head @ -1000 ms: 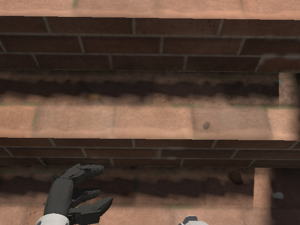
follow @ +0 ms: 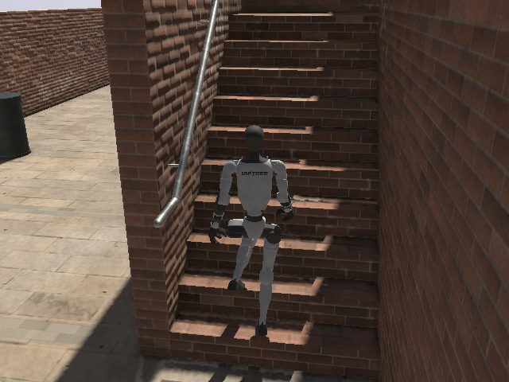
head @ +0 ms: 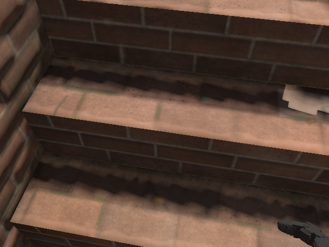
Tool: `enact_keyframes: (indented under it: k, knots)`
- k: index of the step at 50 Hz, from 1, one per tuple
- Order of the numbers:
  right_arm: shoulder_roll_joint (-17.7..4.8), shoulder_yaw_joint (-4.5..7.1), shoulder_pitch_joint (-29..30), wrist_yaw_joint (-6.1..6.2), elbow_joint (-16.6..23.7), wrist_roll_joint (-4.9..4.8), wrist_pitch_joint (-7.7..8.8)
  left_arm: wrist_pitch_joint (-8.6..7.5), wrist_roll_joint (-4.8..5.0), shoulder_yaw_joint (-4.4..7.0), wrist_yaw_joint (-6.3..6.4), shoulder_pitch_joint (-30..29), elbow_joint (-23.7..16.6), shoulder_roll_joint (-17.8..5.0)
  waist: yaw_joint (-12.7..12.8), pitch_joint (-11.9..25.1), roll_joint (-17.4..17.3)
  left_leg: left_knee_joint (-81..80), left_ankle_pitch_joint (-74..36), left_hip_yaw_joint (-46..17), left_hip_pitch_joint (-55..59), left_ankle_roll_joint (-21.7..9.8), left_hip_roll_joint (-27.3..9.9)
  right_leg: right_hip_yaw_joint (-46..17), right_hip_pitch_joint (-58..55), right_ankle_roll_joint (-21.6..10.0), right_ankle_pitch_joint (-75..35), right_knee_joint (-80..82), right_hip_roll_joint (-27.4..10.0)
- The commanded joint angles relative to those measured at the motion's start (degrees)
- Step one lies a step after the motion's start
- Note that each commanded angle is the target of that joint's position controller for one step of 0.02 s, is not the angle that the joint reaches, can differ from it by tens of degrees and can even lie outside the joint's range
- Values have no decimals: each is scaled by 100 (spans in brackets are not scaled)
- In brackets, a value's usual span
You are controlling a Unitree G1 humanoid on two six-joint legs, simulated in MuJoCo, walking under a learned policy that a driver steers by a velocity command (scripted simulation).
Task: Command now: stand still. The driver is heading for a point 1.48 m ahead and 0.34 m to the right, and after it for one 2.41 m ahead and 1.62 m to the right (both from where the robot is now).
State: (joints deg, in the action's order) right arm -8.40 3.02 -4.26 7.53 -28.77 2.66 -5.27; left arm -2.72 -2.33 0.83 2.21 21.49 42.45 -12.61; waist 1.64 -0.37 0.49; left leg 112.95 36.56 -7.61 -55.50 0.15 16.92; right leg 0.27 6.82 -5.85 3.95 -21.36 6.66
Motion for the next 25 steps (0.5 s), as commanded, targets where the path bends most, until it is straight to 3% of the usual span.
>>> enact_keyframes:
  k: [1, 2, 3, 4, 5, 6, 7, 8, 10, 11, 12, 13, 14, 15, 16, 18, 19, 20, 21, 22, 23, 24, 25]
  knots:
    - [-84, -121, 30, -91, 380, 354, 193, -515, 159, 210, 204, 454, -271, -823, -57, 470, -961, 1716, -432, -523, -2757, 3, -610, -1814, -2471, -463, -6297, -785, -2463]
    - [-58, -186, 701, -180, 368, 367, 264, -522, 217, 254, 249, 639, -257, -850, 346, 524, -1054, 1618, -478, -2, -2920, 96, -614, -1707, -2776, -491, -6053, -753, -2190]
    - [254, -298, 1368, -312, 496, 333, 247, -441, 340, 181, 293, 1017, 21, -571, 482, 527, -927, 1433, -604, 633, -2770, 134, -814, -1601, -2543, -339, -6634, -624, -1791]
    - [-45, -260, 1509, -362, 855, 299, 211, -542, 348, 338, 325, 963, 13, -877, 393, 370, 32, 791, -806, 830, -2700, 135, -1554, -2258, -2482, -528, -7574, -701, -2167]
    - [-128, -275, 1662, -355, 915, 209, 191, -545, 350, 377, 329, 993, 117, -801, 372, 546, 103, 384, -950, 860, -2506, 128, -1783, -2477, -2547, -538, -7689, -630, -2212]
    - [-106, -301, 1585, -325, 1016, 23, 55, -541, 206, 443, 392, 497, -5, -970, 235, 625, 951, 149, -1419, 23, -2222, 50, -2224, -3581, -1988, -984, -6034, -542, -2680]
    - [-227, -278, 1547, -300, 772, 96, -14, -482, 265, 394, 401, 539, 82, -758, 306, 811, 270, 359, -1518, 210, -2091, 44, -2089, -3341, -2166, -1005, -5568, -573, -2344]
    - [-174, -299, 1772, -335, 796, 185, -6, -431, 303, 399, 393, 875, 189, -701, 524, 651, 66, 17, -1503, 407, -2313, 9, -2039, -3130, -2400, -946, -5880, -709, -2055]
    - [-81, -316, 1969, -349, 850, 152, 99, -347, 225, 487, 366, 1446, 404, -754, 769, 571, 141, 23, -1047, 594, -2590, -63, -1904, -3012, -2634, -943, -6090, -876, -1800]
    - [-28, -331, 2028, -305, 888, 119, 167, -275, 162, 554, 338, 1761, 509, -853, 917, 608, 398, 392, -668, 606, -2749, -97, -1859, -3033, -2745, -986, -6154, -919, -1746]
    - [22, -325, 2248, -345, 1007, 86, 243, -170, 107, 621, 344, 1839, 562, -849, 938, 539, 517, 758, -162, 489, -3062, -152, -1820, -3210, -2822, -1058, -6212, -931, -1767]
    - [4, -339, 2598, -395, 1163, 121, 375, -76, 8, 690, 346, 1867, 485, -1001, 1055, 667, 427, 793, -26, 330, -3335, -169, -1852, -3235, -2973, -1120, -5544, -842, -1847]
    - [257, -448, 2757, -439, 1312, 73, 423, -2, 15, 700, 322, 1845, 483, -948, 929, 681, 454, 297, 152, 320, -3106, -118, -1866, -3148, -2707, -1024, -4801, -733, -1586]
    - [537, -561, 3037, -464, 1609, 66, 419, 149, -30, 725, 372, 1775, 508, -845, 771, 705, 727, -154, 247, 122, -2727, -284, -1896, -3135, -2238, -896, -4587, -387, -1480]
    - [397, -534, 2951, -449, 1683, 33, 418, 212, -29, 747, 405, 1493, 392, -869, 612, 574, 720, -503, 124, 77, -2354, -315, -1954, -3239, -1798, -833, -4249, -193, -1447]
    - [159, -448, 2633, -397, 1626, -68, 378, 223, 64, 769, 337, 1115, 270, -822, 253, 549, 737, -1600, -268, 322, -1057, -391, -1934, -3234, -955, -741, -4150, 262, -1310]
    - [195, -502, 2101, -322, 1354, -363, 252, 260, 210, 806, 266, 619, -1, -1121, -59, 592, 807, -3594, 1797, 658, 1255, -553, -1598, -2597, 518, -451, -5111, 908, -1294]
    - [65, -339, 1163, -183, 1005, -509, 131, 177, 205, 837, 202, 461, -28, -1222, -391, 1222, 759, -3872, 1269, 807, 3256, -630, -1355, -2452, 1073, -209, -6601, 407, -1079]
    - [-133, -188, -38, -69, 695, -453, 132, 65, 401, 916, 65, -264, -202, -1634, -1293, 1873, 553, -5037, -319, 249, 4606, -658, -1520, -2140, 1379, 188, -6623, -841, -801]
    - [-913, 99, -657, 42, 519, -120, 171, -37, 647, 846, -74, -1066, -671, -1398, -1897, 2649, -1363, -6389, -79, -1730, 5811, -1079, -2645, -1708, 2791, 608, -4656, -2765, 140]
    - [-982, 100, -9, 124, 462, -63, 173, 11, 291, 790, -209, -1577, -953, -1058, -1431, 3036, -3146, -7459, -1441, -3517, 4862, -1675, -3668, -1145, 2925, 885, 1226, -5592, 603]
    - [-438, -31, 434, 119, 399, -116, 109, 37, 3, 633, -284, -1309, -1096, -551, -847, 2481, -2879, -7513, -1094, -3295, 3790, -1556, -3377, -1634, 3200, 878, 1592, -6883, 326]
    - [-23, -194, 1242, 102, 331, -74, 115, 281, -82, 669, -237, -332, -808, -387, 247, 1178, -2155, -6455, -705, -2436, 1870, -1334, -3452, -2121, 2798, 563, 1610, -7104, -127]
